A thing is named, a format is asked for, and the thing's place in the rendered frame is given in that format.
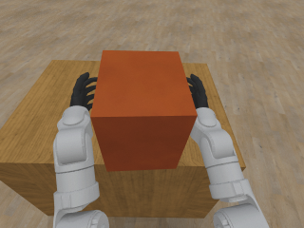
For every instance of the left robot hand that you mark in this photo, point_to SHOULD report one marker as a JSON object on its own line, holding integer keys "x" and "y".
{"x": 80, "y": 91}

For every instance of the right robot hand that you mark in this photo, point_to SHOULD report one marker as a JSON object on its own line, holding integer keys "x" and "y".
{"x": 198, "y": 91}

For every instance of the robot left upper arm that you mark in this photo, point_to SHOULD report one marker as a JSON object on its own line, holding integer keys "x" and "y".
{"x": 84, "y": 219}

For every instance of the left robot forearm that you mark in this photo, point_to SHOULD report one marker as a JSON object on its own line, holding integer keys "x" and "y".
{"x": 74, "y": 163}

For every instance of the carton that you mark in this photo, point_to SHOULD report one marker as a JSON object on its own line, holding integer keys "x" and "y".
{"x": 143, "y": 111}

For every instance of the right robot forearm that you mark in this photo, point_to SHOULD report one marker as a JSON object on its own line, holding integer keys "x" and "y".
{"x": 227, "y": 182}

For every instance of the robot right upper arm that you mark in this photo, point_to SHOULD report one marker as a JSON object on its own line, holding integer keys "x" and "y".
{"x": 239, "y": 216}

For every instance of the pedestal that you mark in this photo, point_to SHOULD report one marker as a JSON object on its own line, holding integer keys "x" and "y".
{"x": 27, "y": 159}

